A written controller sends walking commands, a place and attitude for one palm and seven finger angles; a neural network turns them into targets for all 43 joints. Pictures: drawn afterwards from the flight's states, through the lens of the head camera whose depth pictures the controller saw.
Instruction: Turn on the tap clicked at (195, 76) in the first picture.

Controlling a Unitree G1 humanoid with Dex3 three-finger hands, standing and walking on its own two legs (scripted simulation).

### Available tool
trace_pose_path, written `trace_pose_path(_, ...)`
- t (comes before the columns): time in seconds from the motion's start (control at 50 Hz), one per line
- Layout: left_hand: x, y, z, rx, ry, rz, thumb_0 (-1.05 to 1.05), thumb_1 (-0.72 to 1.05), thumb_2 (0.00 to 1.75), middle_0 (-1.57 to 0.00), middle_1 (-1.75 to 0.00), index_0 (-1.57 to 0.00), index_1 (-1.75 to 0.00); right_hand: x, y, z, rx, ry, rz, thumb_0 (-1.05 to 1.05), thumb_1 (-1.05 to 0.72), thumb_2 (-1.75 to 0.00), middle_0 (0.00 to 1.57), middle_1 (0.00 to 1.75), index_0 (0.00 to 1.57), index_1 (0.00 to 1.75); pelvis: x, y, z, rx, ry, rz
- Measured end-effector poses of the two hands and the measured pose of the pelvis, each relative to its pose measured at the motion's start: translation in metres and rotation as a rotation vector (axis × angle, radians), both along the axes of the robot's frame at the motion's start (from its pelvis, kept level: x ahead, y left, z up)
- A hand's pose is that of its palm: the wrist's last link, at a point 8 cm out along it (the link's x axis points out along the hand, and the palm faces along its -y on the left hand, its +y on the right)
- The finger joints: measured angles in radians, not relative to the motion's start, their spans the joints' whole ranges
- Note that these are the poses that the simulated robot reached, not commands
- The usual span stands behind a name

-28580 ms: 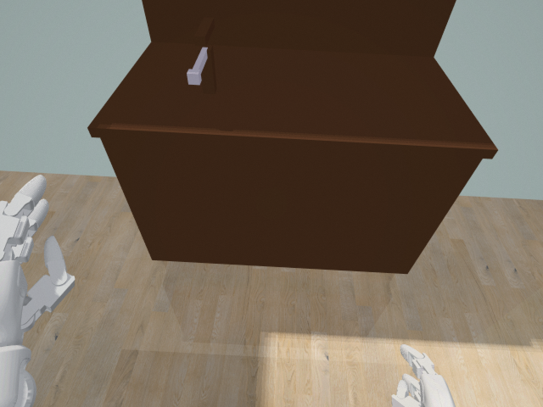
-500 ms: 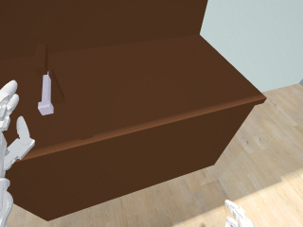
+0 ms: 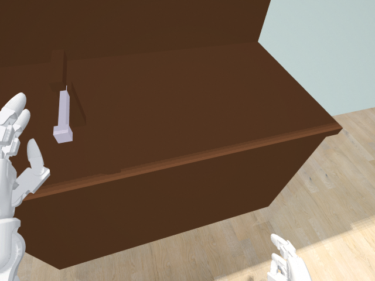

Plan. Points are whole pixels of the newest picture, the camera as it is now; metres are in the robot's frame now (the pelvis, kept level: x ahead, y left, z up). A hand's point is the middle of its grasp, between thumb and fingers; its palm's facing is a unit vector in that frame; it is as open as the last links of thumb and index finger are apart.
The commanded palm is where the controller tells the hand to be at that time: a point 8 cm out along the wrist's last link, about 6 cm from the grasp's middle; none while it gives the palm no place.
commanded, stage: come to a stop and stand still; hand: left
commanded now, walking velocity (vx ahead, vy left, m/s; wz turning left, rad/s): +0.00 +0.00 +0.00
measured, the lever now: (63, 133) +0.35 +0.32 +0.09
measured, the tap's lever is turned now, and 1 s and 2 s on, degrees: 0 0 0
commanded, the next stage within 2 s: look again from close up in 0.32 s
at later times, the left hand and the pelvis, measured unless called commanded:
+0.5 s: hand (34, 166) +0.22 +0.26 +0.18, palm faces +0.41 -0.85 -0.32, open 7.4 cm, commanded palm +0.16 +0.30 +0.18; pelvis +0.00 +0.02 +0.00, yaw +0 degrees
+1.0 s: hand out of the picture +0.23 +0.31 +0.22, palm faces +0.48 -0.85 -0.23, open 7.4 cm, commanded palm +0.16 +0.31 +0.18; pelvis +0.00 +0.01 +0.00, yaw +2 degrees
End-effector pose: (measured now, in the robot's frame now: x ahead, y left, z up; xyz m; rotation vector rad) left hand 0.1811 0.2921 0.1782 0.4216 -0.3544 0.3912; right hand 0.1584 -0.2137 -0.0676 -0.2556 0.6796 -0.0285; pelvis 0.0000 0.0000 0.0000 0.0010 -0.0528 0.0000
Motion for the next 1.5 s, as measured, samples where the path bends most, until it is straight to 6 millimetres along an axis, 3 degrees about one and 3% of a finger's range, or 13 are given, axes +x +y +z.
trace_pose_path(0.08,0.008,-0.002,0.017,0.020,-0.076,-0.031,0.01,0.89,0.89,-0.21,-0.30,-0.21,-0.30,0.016,0.001,0.011,0.001,-0.057,-0.011,0.02,-0.91,-0.89,0.20,0.30,0.20,0.30,0.004,0.004,0.001,-0.007,0.001,-0.003)
trace_pose_path(0.18,0.014,-0.002,0.002,0.008,-0.001,-0.069,0.01,0.89,0.90,-0.21,-0.30,-0.21,-0.30,0.024,0.001,0.021,0.003,-0.098,-0.046,0.02,-0.91,-0.89,0.20,0.30,0.20,0.30,0.007,0.010,0.001,-0.011,0.009,-0.012)
trace_pose_path(0.3,0.009,0.010,-0.021,-0.030,0.098,-0.042,0.01,0.89,0.89,-0.22,-0.30,-0.21,-0.30,0.017,0.003,0.019,-0.024,-0.053,-0.051,0.01,-0.91,-0.90,0.20,0.30,0.20,0.29,0.006,0.013,0.002,-0.012,0.006,-0.011)
trace_pose_path(0.5,0.001,0.013,0.010,0.017,-0.043,-0.040,0.01,0.89,0.90,-0.21,-0.30,-0.21,-0.30,0.006,0.016,0.009,-0.013,-0.001,-0.034,0.02,-0.91,-0.89,0.20,0.30,0.20,0.30,0.004,0.020,0.001,-0.017,-0.007,-0.003)
trace_pose_path(0.76,-0.002,0.014,-0.012,-0.025,0.054,-0.030,0.01,0.89,0.90,-0.21,-0.30,-0.21,-0.30,-0.003,0.018,0.007,0.000,0.003,-0.047,0.02,-0.91,-0.89,0.20,0.30,0.20,0.30,-0.002,0.020,0.001,-0.013,-0.013,-0.006)
trace_pose_path(0.82,-0.005,0.012,-0.006,-0.014,0.028,-0.031,0.01,0.89,0.89,-0.21,-0.30,-0.21,-0.30,-0.004,0.014,0.008,-0.011,0.006,-0.043,0.02,-0.91,-0.89,0.20,0.30,0.20,0.30,-0.003,0.018,0.001,-0.014,-0.014,-0.003)
trace_pose_path(0.88,0.007,0.028,0.028,0.176,-0.036,-0.012,0.01,0.88,0.89,-0.22,-0.30,-0.22,-0.30,-0.004,0.017,0.003,-0.057,0.024,0.070,0.01,-0.91,-0.90,0.20,0.30,0.20,0.29,-0.006,0.013,-0.001,-0.010,-0.009,0.055)
trace_pose_path(0.98,0.010,0.056,0.049,-0.085,-0.022,0.063,0.01,0.89,0.89,-0.21,-0.30,-0.22,-0.30,0.001,0.008,-0.011,0.011,0.030,0.062,0.02,-0.90,-0.89,0.20,0.30,0.20,0.30,-0.003,0.010,0.001,-0.004,0.001,0.038)
trace_pose_path(1.1,-0.012,0.006,-0.023,-0.167,0.261,0.025,0.01,0.90,0.90,-0.20,-0.30,-0.20,-0.30,0.010,-0.011,-0.012,0.040,-0.024,0.032,0.02,-0.90,-0.89,0.20,0.30,0.20,0.30,-0.010,-0.002,-0.004,0.017,-0.007,0.040)
trace_pose_path(1.16,-0.029,-0.014,-0.042,-0.180,0.232,0.055,0.01,0.89,0.90,-0.21,-0.30,-0.21,-0.30,0.015,-0.020,-0.008,0.009,-0.042,0.052,0.02,-0.91,-0.89,0.20,0.30,0.20,0.30,-0.015,-0.016,-0.009,0.028,0.004,0.042)
trace_pose_path(1.3,-0.050,-0.014,-0.008,-0.090,-0.029,0.232,0.01,0.89,0.89,-0.22,-0.30,-0.22,-0.30,0.028,-0.034,-0.016,-0.015,-0.044,0.112,0.02,-0.91,-0.90,0.20,0.30,0.20,0.29,-0.019,-0.046,-0.016,0.014,0.010,0.084)
trace_pose_path(1.38,-0.038,-0.013,0.004,-0.094,0.058,0.232,0.01,0.89,0.90,-0.21,-0.30,-0.21,-0.30,0.035,-0.041,-0.027,0.005,-0.029,0.087,0.02,-0.91,-0.90,0.20,0.30,0.20,0.30,-0.020,-0.053,-0.016,0.006,-0.004,0.102)
trace_pose_path(1.5,-0.024,-0.027,-0.011,-0.174,0.203,0.171,0.01,0.89,0.90,-0.21,-0.30,-0.21,-0.30,0.040,-0.051,-0.032,0.040,-0.032,0.004,0.02,-0.91,-0.89,0.20,0.30,0.20,0.30,-0.019,-0.055,-0.015,0.012,0.018,0.102)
